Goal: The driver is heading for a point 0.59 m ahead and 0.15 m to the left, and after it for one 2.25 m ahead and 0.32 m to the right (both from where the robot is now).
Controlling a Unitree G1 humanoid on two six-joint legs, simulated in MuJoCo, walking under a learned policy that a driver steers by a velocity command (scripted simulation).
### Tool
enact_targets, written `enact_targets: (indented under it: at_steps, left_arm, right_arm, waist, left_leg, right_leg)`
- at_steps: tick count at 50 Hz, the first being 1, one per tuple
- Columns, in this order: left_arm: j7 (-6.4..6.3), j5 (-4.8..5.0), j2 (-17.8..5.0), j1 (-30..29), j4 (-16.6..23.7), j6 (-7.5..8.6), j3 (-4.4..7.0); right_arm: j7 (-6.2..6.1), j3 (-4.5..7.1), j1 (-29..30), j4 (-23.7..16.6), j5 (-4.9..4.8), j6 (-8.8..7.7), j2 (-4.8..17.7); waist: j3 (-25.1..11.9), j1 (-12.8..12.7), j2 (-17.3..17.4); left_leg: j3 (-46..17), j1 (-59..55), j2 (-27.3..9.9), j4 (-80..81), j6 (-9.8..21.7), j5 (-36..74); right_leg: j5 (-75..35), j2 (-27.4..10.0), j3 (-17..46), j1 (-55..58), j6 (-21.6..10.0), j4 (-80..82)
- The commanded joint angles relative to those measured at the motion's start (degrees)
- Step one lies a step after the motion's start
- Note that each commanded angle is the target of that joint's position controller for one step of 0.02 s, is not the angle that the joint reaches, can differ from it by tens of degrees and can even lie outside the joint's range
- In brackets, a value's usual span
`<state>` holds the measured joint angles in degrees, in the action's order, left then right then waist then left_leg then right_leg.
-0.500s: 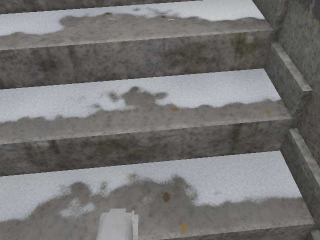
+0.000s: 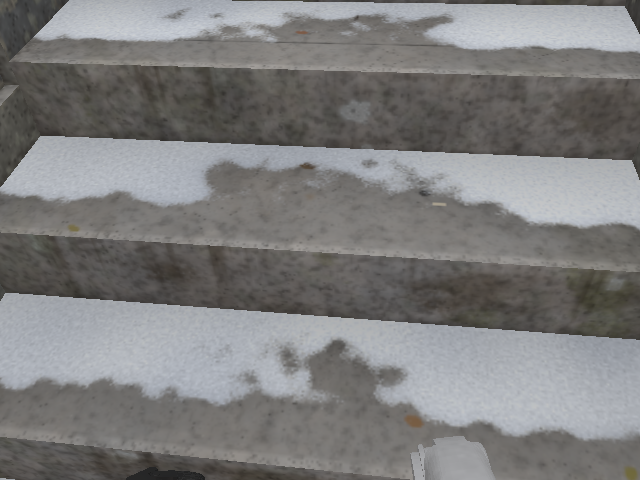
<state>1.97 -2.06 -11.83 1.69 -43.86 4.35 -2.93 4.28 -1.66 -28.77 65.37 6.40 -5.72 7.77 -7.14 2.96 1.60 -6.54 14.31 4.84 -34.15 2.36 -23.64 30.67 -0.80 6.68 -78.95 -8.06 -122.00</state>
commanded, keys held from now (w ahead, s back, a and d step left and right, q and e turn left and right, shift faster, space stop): w+q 0.84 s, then e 0.16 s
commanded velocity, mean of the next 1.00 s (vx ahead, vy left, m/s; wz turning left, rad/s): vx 0.46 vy -0.02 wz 0.54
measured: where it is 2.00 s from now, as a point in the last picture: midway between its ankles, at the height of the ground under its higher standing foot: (227, 421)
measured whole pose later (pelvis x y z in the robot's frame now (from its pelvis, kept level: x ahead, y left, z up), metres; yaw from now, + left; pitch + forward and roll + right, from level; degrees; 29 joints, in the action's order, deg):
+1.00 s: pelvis +0.45 +0.06 +0.22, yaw +35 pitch +1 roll -3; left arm -4.3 1.9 -2.0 3.8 -39.3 -0.4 -4.3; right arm -0.6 2.1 -25.5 58.4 1.6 -4.2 9.7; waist -2.7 1.9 2.4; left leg 2.1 2.8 -2.1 -15.7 3.4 -3.5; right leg 21.0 0.2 -8.3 -53.7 -4.1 -78.4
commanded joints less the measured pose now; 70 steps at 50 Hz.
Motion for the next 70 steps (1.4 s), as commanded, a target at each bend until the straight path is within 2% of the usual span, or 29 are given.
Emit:
enact_targets:
  at_steps: [1, 3, 5, 6, 7, 8, 9, 14, 20, 24, 30, 31, 33, 35, 38, 41, 43, 44, 47, 50, 51, 52, 53, 55, 58, 61, 62, 65, 70]
  left_arm:
    - [0.11, -0.53, -3.1, -12.8, 9.4, -0.50, -0.59]
    - [1.90, 3.17, -1.2, -3.9, 10.3, -2.51, -0.27]
    - [1.87, 1.90, -12.2, 5.4, 7.6, -2.40, 3.39]
    - [0.81, 0.02, -12.5, 16.9, 4.5, -2.40, 4.37]
    - [-0.17, 0.16, -16.0, 34.2, -0.1, -1.87, 5.50]
    - [0.20, -1.92, -15.2, 39.6, 0.5, -2.15, 4.94]
    - [0.42, 0.32, -14.5, 36.4, -2.7, -0.61, 4.80]
    - [-1.68, -0.18, 8.0, 10.6, -7.2, 0.20, -0.22]
    - [-1.29, -3.47, -3.6, 11.9, -7.4, 4.70, 0.77]
    - [-2.96, -4.46, -6.0, 21.0, -7.7, 2.84, 0.25]
    - [0.88, -0.56, -15.5, 15.2, -3.2, 1.64, 5.10]
    - [1.94, -2.51, -15.2, 20.4, -3.3, 0.74, 5.76]
    - [4.10, -4.44, -2.9, 34.9, -0.4, 1.51, 4.61]
    - [5.73, 0.36, 2.4, 12.8, 6.0, 2.04, 3.11]
    - [2.75, -1.24, 5.5, 4.7, 11.4, 2.29, 1.43]
    - [2.40, -0.37, 1.9, 5.7, 16.3, -0.63, 1.26]
    - [2.57, 2.34, -4.6, 2.0, 17.8, -2.37, 3.04]
    - [-4.89, 3.75, 5.3, -3.5, 13.4, -4.54, 1.53]
    - [-8.25, 4.15, 11.2, 7.5, 6.6, -5.91, -1.39]
    - [-6.89, 4.39, 3.0, 17.6, -0.2, -4.33, 0.50]
    - [-6.20, 3.55, 0.8, 17.1, -2.5, -4.05, 1.06]
    - [-5.80, 1.03, -6.6, 17.3, -2.6, -3.89, 2.64]
    - [-6.02, 1.98, -5.5, 7.4, -1.4, -4.28, 3.26]
    - [-4.60, 2.58, -4.5, 2.5, -4.3, -3.44, 4.94]
    - [-4.73, 1.99, 3.6, 10.7, -10.1, -2.74, 4.35]
    - [-4.76, 1.67, 1.9, 14.0, -8.6, -2.01, 5.34]
    - [-2.40, -1.24, -1.1, 14.3, -4.2, -0.84, 3.33]
    - [0.13, -0.89, -5.0, 23.0, -4.5, -0.83, 4.80]
    - [1.34, 1.19, -6.7, 20.3, 1.5, 0.82, 5.48]
  right_arm:
    - [1.77, 1.21, 6.4, -5.6, -0.74, -0.44, 9.8]
    - [2.59, 3.16, 17.3, -13.7, -4.74, -1.08, 20.1]
    - [2.11, 6.06, 12.3, -15.0, -8.97, -2.03, 25.0]
    - [2.55, 5.64, 11.0, -14.3, -6.39, -1.46, 19.7]
    - [3.98, 2.74, -4.1, -10.7, 0.30, -1.36, 5.6]
    - [4.80, 3.91, 0.9, -11.3, -2.89, -0.13, 5.9]
    - [4.18, 3.80, 12.1, -13.3, -4.28, 0.17, 5.5]
    - [0.60, 2.07, 17.1, -14.5, -3.47, 2.13, 4.4]
    - [4.88, 2.80, 19.4, -17.6, -4.95, 3.04, 12.4]
    - [4.74, 0.67, 33.5, -24.9, -3.33, 2.68, 8.3]
    - [1.97, 3.13, 27.3, -31.1, -4.19, 5.22, 10.3]
    - [-0.40, 5.17, 19.4, -29.4, -3.79, 4.08, 12.3]
    - [-5.06, 10.78, -1.8, -25.0, -2.97, 4.90, 24.5]
    - [-2.14, 11.67, -20.0, -14.0, -0.93, 3.86, 22.6]
    - [0.55, 4.37, -7.6, -6.6, 0.07, 3.66, 5.3]
    - [1.14, 2.87, 15.1, -9.7, 4.31, 2.24, 9.2]
    - [0.61, 3.95, 29.6, -18.2, -0.13, -1.26, 17.0]
    - [-2.94, 4.56, 17.5, -14.2, -4.53, -2.45, 12.0]
    - [-6.06, 5.51, 6.8, -10.0, -6.02, 0.67, 13.6]
    - [-5.91, 7.04, 10.1, -12.8, -5.64, 0.59, 15.5]
    - [-5.92, 6.84, 7.4, -13.1, -5.26, 1.24, 12.5]
    - [-4.70, 6.31, 0.4, -16.0, -5.56, 1.93, 6.2]
    - [-2.87, 5.52, 0.8, -16.7, -2.79, 3.37, 3.4]
    - [-1.55, 4.05, 6.7, -21.3, 0.34, 4.01, 1.9]
    - [-4.26, 2.72, 10.0, -23.0, -2.28, 4.85, -0.1]
    - [-4.97, 2.39, 15.6, -25.6, -3.37, 4.55, -0.2]
    - [-2.81, 3.20, 21.8, -27.1, -4.20, 3.96, 6.7]
    - [-4.40, 3.68, 26.7, -27.5, -1.97, 3.96, 7.2]
    - [-6.84, 4.86, 30.7, -28.8, -3.27, 3.88, 7.8]
  waist:
    - [6.0, -3.9, -2.5]
    - [3.5, -13.3, 7.9]
    - [-0.9, -16.0, 5.9]
    - [-5.6, -17.6, 3.0]
    - [-29.0, -11.1, -13.6]
    - [-19.0, -18.0, -18.8]
    - [-0.3, -16.9, -18.0]
    - [5.1, -1.6, -5.1]
    - [6.0, -0.7, -3.2]
    - [7.5, -8.5, -2.9]
    - [6.8, -0.8, -7.6]
    - [0.8, -0.9, -3.9]
    - [-20.0, -2.9, 9.9]
    - [2.3, 11.5, 7.5]
    - [8.4, -0.6, 3.2]
    - [11.1, -13.3, -1.0]
    - [8.9, -16.1, 0.3]
    - [16.1, -8.2, -8.9]
    - [2.0, -6.7, 7.2]
    - [-6.2, -11.0, 13.7]
    - [-4.4, -8.5, 8.3]
    - [-5.4, -5.0, -16.9]
    - [-6.2, -0.4, -20.6]
    - [5.8, 2.8, -7.8]
    - [10.8, 1.3, 2.2]
    - [6.9, -0.9, -1.3]
    - [-7.6, -3.8, -12.1]
    - [-3.0, -5.7, -5.9]
    - [1.9, -5.1, -4.5]
  left_leg:
    - [-11.7, 23.7, -11.0, 23.1, 8.7, 1.5]
    - [-11.4, 48.4, -13.4, 28.3, 13.6, 38.9]
    - [-7.2, 17.0, -11.3, 13.2, 10.4, 77.1]
    - [-7.5, 8.8, -8.5, -4.2, 8.8, 79.4]
    - [-6.2, 20.2, -2.0, -31.0, 3.9, 36.0]
    - [-14.7, 38.8, 4.0, -56.8, 4.9, 17.8]
    - [-8.9, 51.9, -0.1, -68.0, 5.8, 20.0]
    - [-3.6, 50.0, -7.2, -73.8, 8.6, 11.6]
    - [5.8, 38.3, -11.1, -68.0, 4.8, 22.9]
    - [12.8, 36.0, -13.4, -40.2, 6.0, 22.8]
    - [18.5, 15.0, -4.6, 4.4, 5.2, 18.3]
    - [18.5, 0.7, 0.0, 10.5, 5.6, 22.1]
    - [-2.5, -43.1, -11.7, -3.1, 22.1, 65.2]
    - [-28.2, -37.9, -25.2, 12.0, 23.1, 39.3]
    - [-24.9, -14.0, -23.2, 11.2, 15.8, 9.0]
    - [-10.8, 22.7, -14.4, 20.1, 10.2, -11.8]
    - [0.4, 49.0, -11.7, 29.3, 11.3, -0.3]
    - [-5.2, 39.3, -19.0, 32.4, 6.8, 44.6]
    - [10.6, 4.0, -13.2, 23.6, 2.2, 80.9]
    - [12.5, -16.6, -17.0, 5.9, 5.3, 98.1]
    - [11.5, -17.4, -14.7, -2.7, 5.0, 82.1]
    - [9.5, -1.2, -5.7, -29.6, 2.0, 45.6]
    - [0.9, 6.9, -1.0, -51.8, -0.6, 14.1]
    - [-0.4, 20.7, -2.4, -68.2, 0.4, 13.6]
    - [1.3, 27.1, -4.2, -62.7, 1.1, 12.6]
    - [3.4, 33.1, -2.5, -64.4, 0.3, 15.0]
    - [-5.7, 38.9, -3.6, -63.5, 1.0, 17.7]
    - [-0.4, 44.7, -5.4, -55.8, -1.5, 19.3]
    - [2.0, 46.9, -6.5, -56.9, -6.6, 14.2]
  right_leg:
    - [-6.4, -5.3, -5.9, 22.2, -1.2, 29.4]
    - [-16.9, -0.2, -11.1, 63.0, 7.5, 25.3]
    - [-13.6, 6.9, -17.5, 60.5, 8.9, 55.1]
    - [-15.7, 5.1, -9.0, 66.8, 6.4, 71.6]
    - [-56.9, -14.7, 27.1, 93.8, -16.8, 74.8]
    - [-16.7, -21.8, 57.8, 84.5, -18.0, 92.9]
    - [7.0, -17.7, 49.1, 73.1, -11.9, 95.7]
    - [5.3, -15.5, 20.5, 52.6, -7.5, 97.1]
    - [-9.8, -12.2, -8.3, 44.9, -2.0, 106.4]
    - [-11.1, -11.3, -14.5, 59.0, -1.2, 105.9]
    - [-67.8, -18.0, -13.6, 85.5, -4.0, 97.1]
    - [-74.0, -14.1, -16.7, 84.2, -1.3, 83.1]
    - [-28.3, -3.8, -13.6, 51.7, 7.3, 51.5]
    - [-2.5, 3.3, -1.2, 8.2, 4.5, -3.9]
    - [-8.3, 0.0, 1.9, -13.3, -6.3, -29.4]
    - [-17.6, -1.5, -4.6, 2.7, -6.3, -7.6]
    - [-26.4, -3.7, -9.6, 35.8, 3.5, 8.0]
    - [-24.3, 0.4, -16.4, 32.7, 7.9, 12.6]
    - [-15.2, 2.2, -19.8, 40.2, 5.2, 35.4]
    - [-3.5, 5.4, -16.0, 51.3, 3.2, 59.8]
    - [-4.6, 8.2, -10.0, 50.6, 2.4, 71.3]
    - [-22.7, -5.4, 22.3, 57.2, -7.0, 83.8]
    - [-15.0, -10.7, 46.9, 53.0, -8.4, 107.0]
    - [15.3, -8.0, 41.3, 43.8, -6.7, 105.7]
    - [-1.6, -2.0, 19.6, 44.2, -3.5, 94.5]
    - [-25.5, -0.5, 14.8, 55.5, -5.5, 92.2]
    - [-18.9, -1.7, 15.2, 63.3, -2.1, 92.6]
    - [-23.3, -3.3, 17.7, 66.7, -0.8, 95.8]
    - [-7.7, -5.1, 25.2, 58.8, -0.3, 99.7]
Velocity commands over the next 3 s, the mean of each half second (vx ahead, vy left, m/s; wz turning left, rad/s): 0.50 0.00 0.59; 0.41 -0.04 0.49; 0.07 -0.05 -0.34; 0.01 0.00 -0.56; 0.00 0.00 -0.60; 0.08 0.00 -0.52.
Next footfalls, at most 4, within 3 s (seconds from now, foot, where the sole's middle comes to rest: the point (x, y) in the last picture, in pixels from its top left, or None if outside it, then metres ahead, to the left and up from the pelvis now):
0.12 right None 0.23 -0.19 -0.59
0.62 left None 0.35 0.13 -0.59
1.02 right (278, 368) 0.63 0.09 -0.42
1.80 left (148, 386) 0.62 0.31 -0.42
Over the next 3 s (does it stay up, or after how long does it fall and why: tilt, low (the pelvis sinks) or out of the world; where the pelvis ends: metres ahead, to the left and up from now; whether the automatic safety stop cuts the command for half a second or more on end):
stays up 0.60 0.19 0.35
